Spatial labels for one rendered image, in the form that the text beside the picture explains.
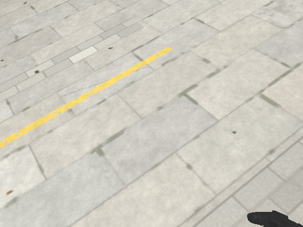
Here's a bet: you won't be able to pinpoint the right robot hand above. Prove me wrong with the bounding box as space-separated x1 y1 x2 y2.
247 210 303 227

